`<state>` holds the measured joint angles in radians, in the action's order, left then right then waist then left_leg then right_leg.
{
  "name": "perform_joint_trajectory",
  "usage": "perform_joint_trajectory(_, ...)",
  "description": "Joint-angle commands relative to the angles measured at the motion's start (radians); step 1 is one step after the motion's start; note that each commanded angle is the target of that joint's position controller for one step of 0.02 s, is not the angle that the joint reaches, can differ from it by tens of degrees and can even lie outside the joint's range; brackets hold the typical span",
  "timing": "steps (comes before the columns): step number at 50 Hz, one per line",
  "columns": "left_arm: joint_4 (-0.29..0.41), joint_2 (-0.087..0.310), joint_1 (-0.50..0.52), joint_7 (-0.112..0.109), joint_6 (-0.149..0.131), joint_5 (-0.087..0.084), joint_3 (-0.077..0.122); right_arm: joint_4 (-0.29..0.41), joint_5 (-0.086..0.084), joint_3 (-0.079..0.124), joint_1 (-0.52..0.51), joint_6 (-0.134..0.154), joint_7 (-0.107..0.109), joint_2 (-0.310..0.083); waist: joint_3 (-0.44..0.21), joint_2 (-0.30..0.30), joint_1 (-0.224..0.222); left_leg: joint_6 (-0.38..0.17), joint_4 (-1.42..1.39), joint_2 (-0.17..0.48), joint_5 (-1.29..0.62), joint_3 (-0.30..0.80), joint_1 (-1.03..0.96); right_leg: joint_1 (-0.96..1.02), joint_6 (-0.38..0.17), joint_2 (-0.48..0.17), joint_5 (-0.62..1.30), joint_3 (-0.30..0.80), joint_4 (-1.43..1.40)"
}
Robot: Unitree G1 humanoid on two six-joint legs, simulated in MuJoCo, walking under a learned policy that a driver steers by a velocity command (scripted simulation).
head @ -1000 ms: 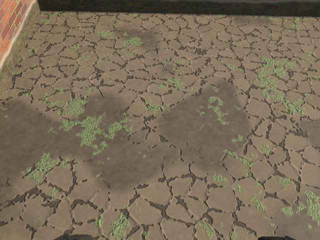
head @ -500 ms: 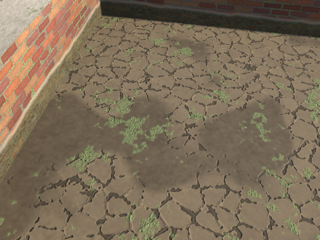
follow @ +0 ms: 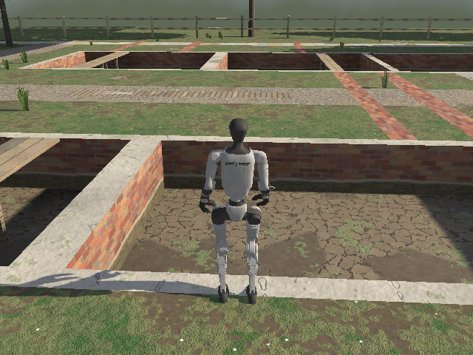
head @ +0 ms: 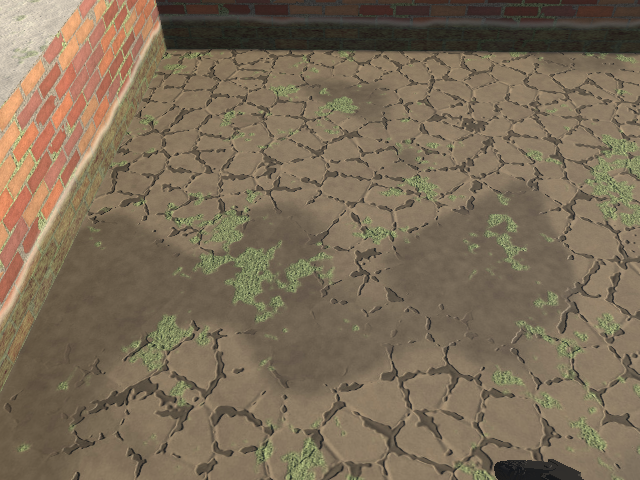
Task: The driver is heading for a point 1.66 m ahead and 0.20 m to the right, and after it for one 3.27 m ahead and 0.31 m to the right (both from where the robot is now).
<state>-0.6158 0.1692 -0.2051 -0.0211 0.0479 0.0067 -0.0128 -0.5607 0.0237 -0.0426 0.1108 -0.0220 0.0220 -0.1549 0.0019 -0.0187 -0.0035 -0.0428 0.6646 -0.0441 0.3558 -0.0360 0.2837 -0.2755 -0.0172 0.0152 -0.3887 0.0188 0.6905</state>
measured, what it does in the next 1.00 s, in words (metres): stands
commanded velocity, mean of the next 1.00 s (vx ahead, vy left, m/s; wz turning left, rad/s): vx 0.50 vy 0.00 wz -0.42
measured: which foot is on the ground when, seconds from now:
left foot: down 0.00-1.00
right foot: down 0.00-1.00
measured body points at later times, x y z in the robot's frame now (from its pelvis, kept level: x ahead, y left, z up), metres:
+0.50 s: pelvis -0.01 -0.02 +0.00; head +0.00 -0.03 +0.45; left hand +0.21 +0.17 -0.08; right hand +0.17 -0.26 -0.08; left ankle +0.00 +0.09 -0.72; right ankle -0.01 -0.11 -0.72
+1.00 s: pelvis -0.01 -0.01 +0.00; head -0.02 -0.02 +0.45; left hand +0.21 +0.14 -0.08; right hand +0.10 -0.26 -0.09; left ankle +0.00 +0.09 -0.72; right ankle -0.01 -0.11 -0.72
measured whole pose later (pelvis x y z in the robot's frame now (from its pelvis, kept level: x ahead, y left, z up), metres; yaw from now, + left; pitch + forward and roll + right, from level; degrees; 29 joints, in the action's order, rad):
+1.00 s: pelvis -0.01 -0.01 +0.00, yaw -15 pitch -1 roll +1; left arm -0.56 0.15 -0.19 0.00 0.02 0.00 -0.03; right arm -0.61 0.03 0.00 0.17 -0.04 0.02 -0.14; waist -0.02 0.00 0.02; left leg -0.01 0.67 0.06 0.39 -0.19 0.26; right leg -0.35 -0.04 0.16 -0.32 0.22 0.71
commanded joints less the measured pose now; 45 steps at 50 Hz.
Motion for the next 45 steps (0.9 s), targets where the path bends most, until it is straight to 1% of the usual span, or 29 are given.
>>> perform_joint_trajectory(1,0.101,0.076,0.062,-0.004,-0.01,-0.001,0.022,0.094,0.004,0.028,-0.065,0.013,0.007,-0.071,-0.072,0.031,0.011,0.045,-0.061,0.064,-0.331,0.045,-0.07,-0.033,-0.03,-0.005,0.26,0.081,-0.074)
perform_joint_trajectory(2,0.11,0.066,0.071,-0.002,-0.004,0.001,0.018,0.091,0.014,0.023,-0.063,0.011,0.009,-0.059,-0.082,0.025,0.007,0.047,-0.057,0.067,-0.348,0.033,-0.08,-0.037,-0.032,0.0,0.263,0.091,-0.068)
perform_joint_trajectory(6,0.128,0.071,0.084,-0.002,0.01,0.0,0.021,0.094,0.013,0.028,-0.067,0.007,0.011,-0.058,-0.084,0.017,-0.003,0.058,-0.031,0.069,-0.336,-0.006,-0.097,-0.072,-0.042,0.013,0.297,0.121,-0.057)
perform_joint_trajectory(13,0.146,0.086,0.102,0.003,0.023,-0.003,0.027,0.102,0.013,0.04,-0.082,0.003,0.01,-0.059,-0.091,0.038,-0.025,0.071,0.007,0.065,-0.261,-0.058,-0.127,-0.132,-0.072,0.026,0.392,0.199,-0.074)
perform_joint_trajectory(15,0.147,0.083,0.105,0.004,0.021,-0.004,0.026,0.101,0.013,0.044,-0.084,-0.002,0.009,-0.053,-0.099,0.05,-0.025,0.074,0.012,0.062,-0.228,-0.069,-0.144,-0.15,-0.081,0.027,0.422,0.218,-0.084)
perform_joint_trajectory(16,0.152,0.094,0.111,0.006,0.018,-0.015,0.033,0.102,0.01,0.046,-0.089,0.0,0.011,-0.056,-0.101,0.054,-0.029,0.074,0.008,0.061,-0.21,-0.075,-0.153,-0.161,-0.08,0.03,0.408,0.234,-0.09)
perform_joint_trajectory(18,0.152,0.094,0.109,0.008,0.016,-0.016,0.034,0.101,0.009,0.05,-0.097,0.0,0.01,-0.055,-0.104,0.048,-0.032,0.073,0.008,0.066,-0.192,-0.081,-0.173,-0.18,-0.082,0.035,0.418,0.249,-0.097)
perform_joint_trajectory(19,0.15,0.097,0.098,0.008,0.01,-0.02,0.034,0.106,0.015,0.049,-0.103,-0.008,0.011,-0.041,-0.112,0.064,-0.034,0.067,0.0,0.07,-0.166,-0.089,-0.183,-0.184,-0.082,0.041,0.407,0.249,-0.105)
perform_joint_trajectory(21,0.15,0.092,0.094,0.009,0.005,-0.019,0.035,0.105,0.014,0.053,-0.109,-0.016,0.011,-0.043,-0.109,0.052,-0.035,0.066,-0.003,0.075,-0.141,-0.097,-0.198,-0.201,-0.084,0.048,0.411,0.259,-0.109)
perform_joint_trajectory(22,0.136,0.116,0.068,0.006,0.001,-0.015,0.041,0.103,0.005,0.055,-0.097,-0.017,0.01,-0.043,-0.098,0.06,-0.019,0.057,-0.003,0.073,-0.107,-0.098,-0.208,-0.223,-0.088,0.047,0.383,0.272,-0.113)
perform_joint_trajectory(27,0.139,0.107,0.049,0.005,-0.007,-0.018,0.045,0.088,0.005,0.065,-0.102,-0.024,0.007,-0.048,-0.098,0.029,-0.022,0.043,-0.01,0.113,-0.103,-0.109,-0.252,-0.28,-0.084,0.069,0.363,0.262,-0.103)
perform_joint_trajectory(28,0.143,0.1,0.07,0.003,-0.018,-0.03,0.044,0.08,0.001,0.072,-0.083,-0.027,0.004,-0.05,-0.118,0.0,0.01,0.038,-0.027,0.14,-0.07,-0.097,-0.298,-0.311,-0.08,0.07,0.292,0.256,-0.08)
perform_joint_trajectory(29,0.147,0.09,0.078,0.0,-0.025,-0.029,0.041,0.068,0.003,0.073,-0.071,-0.028,0.003,-0.05,-0.125,-0.022,0.014,0.024,-0.044,0.181,-0.07,-0.087,-0.317,-0.332,-0.071,0.076,0.245,0.22,-0.064)
perform_joint_trajectory(30,0.147,0.08,0.076,-0.002,-0.029,-0.024,0.039,0.058,0.004,0.075,-0.064,-0.029,0.003,-0.053,-0.124,-0.039,0.016,0.011,-0.06,0.214,-0.064,-0.08,-0.318,-0.34,-0.063,0.078,0.203,0.189,-0.051)
perform_joint_trajectory(31,0.147,0.073,0.074,-0.002,-0.031,-0.02,0.036,0.05,0.004,0.075,-0.066,-0.029,0.004,-0.056,-0.112,-0.046,0.013,0.001,-0.075,0.233,-0.043,-0.078,-0.303,-0.343,-0.058,0.078,0.171,0.171,-0.046)
perform_joint_trajectory(32,0.145,0.069,0.067,0.001,-0.032,-0.016,0.034,0.046,0.003,0.074,-0.075,-0.028,0.005,-0.057,-0.091,-0.04,0.005,-0.003,-0.083,0.237,-0.011,-0.083,-0.273,-0.338,-0.056,0.077,0.161,0.162,-0.051)
perform_joint_trajectory(33,0.142,0.069,0.055,0.005,-0.032,-0.014,0.033,0.045,0.001,0.072,-0.088,-0.026,0.006,-0.055,-0.071,-0.019,-0.008,0.0,-0.079,0.221,0.026,-0.098,-0.238,-0.322,-0.06,0.077,0.175,0.166,-0.066)
perform_joint_trajectory(34,0.133,0.073,0.038,0.01,-0.033,-0.015,0.031,0.056,-0.004,0.066,-0.108,-0.025,0.003,-0.04,-0.064,0.004,-0.019,0.012,-0.051,0.182,0.038,-0.12,-0.209,-0.297,-0.065,0.072,0.227,0.19,-0.092)
perform_joint_trajectory(35,0.127,0.085,0.021,0.015,-0.033,-0.019,0.03,0.063,-0.008,0.061,-0.117,-0.023,0.001,-0.028,-0.055,0.053,-0.026,0.026,-0.018,0.135,0.056,-0.144,-0.186,-0.284,-0.076,0.067,0.256,0.233,-0.129)
perform_joint_trajectory(36,0.129,0.096,0.018,0.018,-0.032,-0.021,0.029,0.071,-0.011,0.057,-0.118,-0.021,-0.001,-0.024,-0.042,0.094,-0.027,0.039,0.01,0.093,0.068,-0.153,-0.171,-0.29,-0.089,0.057,0.258,0.29,-0.169)
perform_joint_trajectory(37,0.133,0.103,0.022,0.019,-0.031,-0.023,0.026,0.074,-0.011,0.055,-0.111,-0.019,-0.002,-0.025,-0.033,0.114,-0.024,0.047,0.023,0.064,0.077,-0.147,-0.17,-0.305,-0.097,0.047,0.244,0.344,-0.204)
perform_joint_trajectory(38,0.137,0.108,0.04,0.018,-0.028,-0.021,0.024,0.073,-0.009,0.054,-0.089,-0.016,-0.002,-0.024,-0.027,0.131,-0.009,0.049,0.019,0.051,0.078,-0.135,-0.171,-0.311,-0.101,0.042,0.215,0.373,-0.227)
perform_joint_trajectory(39,0.142,0.105,0.058,0.016,-0.025,-0.018,0.021,0.068,-0.004,0.052,-0.065,-0.012,-0.001,-0.023,-0.027,0.132,0.006,0.048,0.005,0.052,0.063,-0.122,-0.182,-0.315,-0.098,0.04,0.19,0.377,-0.236)
perform_joint_trajectory(40,0.145,0.097,0.069,0.013,-0.025,-0.015,0.017,0.062,0.001,0.051,-0.045,-0.008,0.001,-0.024,-0.035,0.119,0.017,0.043,-0.012,0.063,0.037,-0.109,-0.199,-0.313,-0.091,0.042,0.175,0.366,-0.233)
perform_joint_trajectory(42,0.144,0.077,0.062,0.013,-0.031,-0.012,0.01,0.053,0.009,0.054,-0.035,0.0,0.002,-0.032,-0.061,0.072,0.014,0.036,-0.039,0.09,-0.006,-0.089,-0.244,-0.309,-0.074,0.052,0.18,0.333,-0.212)
perform_joint_trajectory(44,0.139,0.072,0.057,0.014,-0.038,-0.012,0.01,0.047,0.008,0.055,-0.027,0.002,0.001,-0.034,-0.082,0.033,0.017,0.03,-0.06,0.117,-0.022,-0.077,-0.262,-0.289,-0.062,0.065,0.181,0.289,-0.178)
perform_joint_trajectory(45,0.139,0.07,0.058,0.015,-0.04,-0.011,0.01,0.045,0.006,0.056,-0.023,0.001,0.001,-0.036,-0.083,0.017,0.017,0.026,-0.072,0.13,-0.019,-0.072,-0.256,-0.279,-0.057,0.07,0.178,0.268,-0.16)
